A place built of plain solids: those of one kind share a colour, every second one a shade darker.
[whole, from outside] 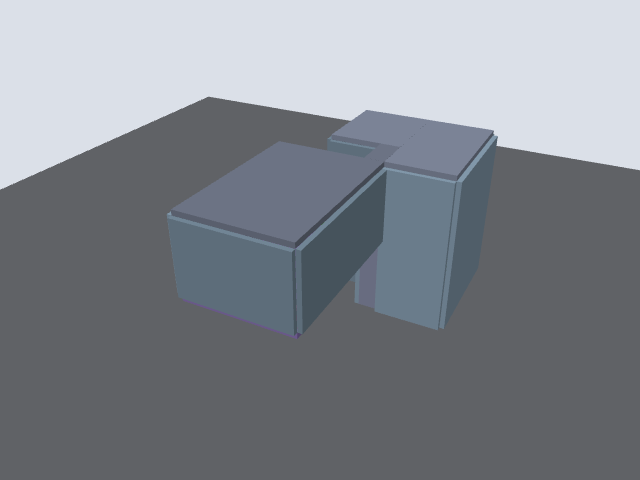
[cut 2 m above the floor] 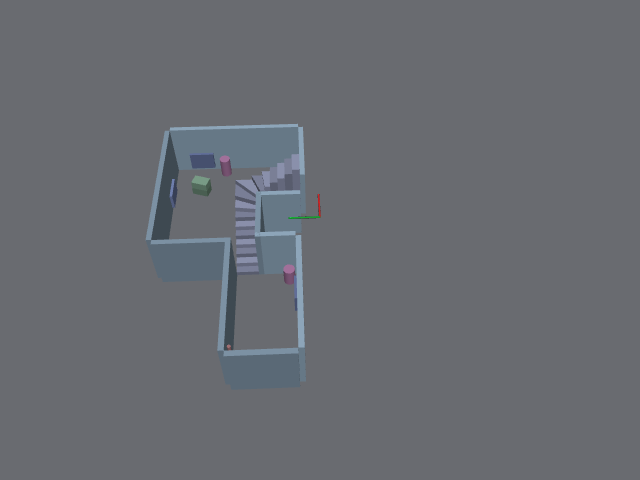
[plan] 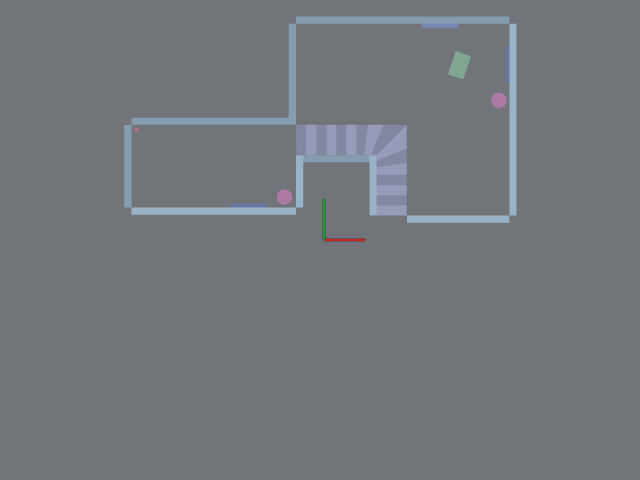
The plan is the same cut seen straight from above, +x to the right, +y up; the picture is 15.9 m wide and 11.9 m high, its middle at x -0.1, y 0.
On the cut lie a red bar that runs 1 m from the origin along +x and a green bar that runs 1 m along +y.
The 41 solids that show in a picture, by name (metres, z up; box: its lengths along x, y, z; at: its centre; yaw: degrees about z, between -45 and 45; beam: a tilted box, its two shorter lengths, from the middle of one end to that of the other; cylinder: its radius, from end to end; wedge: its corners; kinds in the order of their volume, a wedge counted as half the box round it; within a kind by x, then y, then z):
{
 "wall_1": {"box": [0.18, 2.05, 2.97], "at": [-4.86, 1.83, 1.44]},
 "wall_2": {"box": [4.08, 0.18, 2.97], "at": [-2.73, 0.71, 1.44]},
 "wall_3": {"box": [4.08, 0.18, 2.97], "at": [-2.73, 2.94, 1.44]},
 "wall_4": {"box": [0.18, 6.15, 2.8], "at": [-2.18, -2.47, 4.56]},
 "wall_5": {"box": [0.18, 2.51, 6.01], "at": [-0.79, 4.11, 2.96]},
 "wall_6": {"box": [0.18, 1.3, 2.97], "at": [-0.61, 1.45, 1.44]},
 "wall_7": {"box": [4.14, 0.18, 2.8], "at": [-0.02, -5.63, 4.56]},
 "wall_8": {"box": [2.0, 0.18, 6.01], "at": [0.3, 2.01, 2.96]},
 "wall_9": {"box": [0.18, 1.5, 6.01], "at": [1.21, 1.36, 2.96]},
 "wall_10": {"box": [5.29, 0.18, 6.01], "at": [1.95, 5.45, 2.96]},
 "wall_11": {"box": [0.18, 6.15, 2.8], "at": [2.14, -2.47, 4.56]},
 "wall_12": {"box": [2.54, 0.18, 6.01], "at": [3.32, 0.52, 2.96]},
 "wall_13": {"box": [0.18, 4.75, 6.01], "at": [4.68, 2.98, 2.96]},
 "roof_1": {"box": [4.14, 6.15, 0.2], "at": [-0.02, -2.47, 6.06]},
 "roof_2": {"box": [2.75, 3.26, 0.2], "at": [0.68, 3.73, 6.06]},
 "roof_3": {"box": [0.75, 1.5, 0.2], "at": [1.68, 1.36, 6.06]},
 "roof_4": {"box": [2.54, 4.75, 0.2], "at": [3.32, 2.98, 6.06]},
 "floor_1": {"box": [4.14, 6.15, 0.24], "at": [-0.02, -2.47, 3.04]},
 "tread_1": {"wedge": [[-0.69, 2.1, -0.05], [-0.69, 2.1, 0.16], [-0.69, 2.85, -0.05], [-0.69, 2.85, 0.16], [-0.44, 2.1, -0.05], [-0.44, 2.1, 0.16], [-0.44, 2.85, -0.05], [-0.44, 2.85, 0.16]]},
 "tread_2": {"wedge": [[-0.45, 2.1, -0.05], [-0.45, 2.1, 0.35], [-0.45, 2.85, -0.05], [-0.45, 2.85, 0.35], [-0.19, 2.1, -0.05], [-0.19, 2.1, 0.35], [-0.19, 2.85, -0.05], [-0.19, 2.85, 0.34]]},
 "tread_3": {"wedge": [[-0.2, 2.85, -0.05], [-0.2, 2.85, 0.53], [-0.19, 2.1, -0.05], [-0.19, 2.1, 0.54], [0.07, 2.1, -0.05], [0.07, 2.1, 0.53], [0.07, 2.85, -0.05], [0.07, 2.85, 0.53]]},
 "tread_4": {"wedge": [[0.07, 2.1, -0.05], [0.07, 2.1, 0.72], [0.07, 2.85, -0.05], [0.07, 2.85, 0.72], [0.3, 2.85, -0.05], [0.3, 2.85, 0.72], [0.31, 2.1, -0.05], [0.31, 2.1, 0.72]]},
 "tread_5": {"wedge": [[0.3, 2.85, -0.05], [0.3, 2.85, 0.91], [0.31, 2.1, -0.05], [0.31, 2.1, 0.91], [0.55, 2.85, -0.05], [0.55, 2.85, 0.9], [0.56, 2.1, -0.05], [0.56, 2.1, 0.9]]},
 "tread_6": {"wedge": [[0.55, 2.1, -0.05], [0.55, 2.1, 1.09], [0.55, 2.85, -0.05], [0.55, 2.85, 1.09], [0.81, 2.1, -0.05], [0.81, 2.1, 1.09], [0.81, 2.85, -0.05], [0.81, 2.85, 1.09]]},
 "tread_7": {"wedge": [[0.81, 2.1, -0.05], [0.81, 2.1, 1.28], [0.81, 2.85, -0.05], [0.81, 2.85, 1.28], [1.0, 2.1, -0.05], [1.0, 2.1, 1.28], [1.1, 2.85, -0.05], [1.1, 2.85, 1.27]]},
 "tread_8": {"wedge": [[0.99, 2.1, -0.05], [0.99, 2.1, 1.46], [1.1, 2.85, -0.05], [1.1, 2.85, 1.46], [1.16, 2.1, -0.05], [1.16, 2.1, 1.46], [1.48, 2.85, -0.05], [1.48, 2.85, 1.46]]},
 "tread_9": {"wedge": [[1.16, 2.1, -0.05], [1.16, 2.1, 1.66], [1.31, 2.1, -0.05], [1.31, 2.1, 1.65], [1.47, 2.85, -0.05], [1.47, 2.85, 1.65], [2.06, 2.85, -0.05], [2.06, 2.85, 1.65]]},
 "tread_10": {"wedge": [[1.3, 0.6, -0.05], [1.3, 0.6, 2.95], [1.3, 0.86, -0.05], [1.3, 0.86, 2.95], [2.05, 0.6, -0.05], [2.05, 0.6, 2.95], [2.05, 0.86, -0.05], [2.05, 0.86, 2.95]]},
 "tread_11": {"wedge": [[1.3, 0.85, -0.05], [1.3, 0.85, 2.76], [1.3, 1.11, -0.05], [1.3, 1.11, 2.76], [2.05, 0.86, -0.05], [2.05, 0.86, 2.76], [2.05, 1.11, -0.05], [2.05, 1.11, 2.76]]},
 "tread_12": {"wedge": [[1.3, 1.11, -0.05], [1.3, 1.11, 2.58], [1.3, 1.36, -0.05], [1.3, 1.36, 2.58], [2.05, 1.1, -0.05], [2.05, 1.1, 2.58], [2.05, 1.35, -0.05], [2.05, 1.35, 2.58]]},
 "tread_13": {"wedge": [[1.3, 1.35, -0.05], [1.3, 1.35, 2.39], [1.3, 1.62, -0.05], [1.3, 1.62, 2.39], [2.05, 1.35, -0.05], [2.05, 1.35, 2.39], [2.05, 1.62, -0.05], [2.05, 1.62, 2.39]]},
 "tread_14": {"wedge": [[1.3, 1.61, -0.05], [1.3, 1.61, 2.21], [1.3, 1.8, -0.05], [1.3, 1.8, 2.21], [2.05, 1.61, -0.05], [2.05, 1.61, 2.21], [2.05, 1.91, -0.05], [2.05, 1.91, 2.21]]},
 "tread_15": {"wedge": [[1.3, 1.8, -0.05], [1.3, 1.8, 2.02], [1.3, 1.96, -0.05], [1.3, 1.96, 2.02], [2.05, 1.9, -0.05], [2.05, 1.9, 2.02], [2.05, 2.27, -0.05], [2.05, 2.27, 2.02]]},
 "tread_16": {"wedge": [[1.3, 1.96, -0.05], [1.3, 1.96, 1.83], [1.3, 2.1, -0.05], [1.3, 2.1, 1.83], [2.05, 2.27, -0.05], [2.05, 2.27, 1.83], [2.05, 2.85, -0.05], [2.05, 2.85, 1.84]]},
 "radiator_1": {"box": [0.9, 0.1, 0.7], "at": [-1.88, 0.85, 0.5]},
 "radiator_2": {"box": [0.9, 0.1, 0.6], "at": [2.87, 5.31, 0.45]},
 "radiator_3": {"box": [0.1, 0.9, 0.7], "at": [4.54, 4.35, 0.5]},
 "bin_1": {"cylinder": 0.19, "from": [-0.98, 1.06, 0.0], "to": [-0.98, 1.06, 0.62]},
 "bin_2": {"cylinder": 0.19, "from": [4.34, 3.46, 0.0], "to": [4.34, 3.46, 0.75]},
 "crate_1": {"box": [0.4, 0.6, 0.3], "at": [3.36, 4.33, 0.45], "yaw": -18.8},
 "crate_2": {"box": [0.4, 0.6, 0.35], "at": [3.37, 4.34, 0.12], "yaw": -18.4}
}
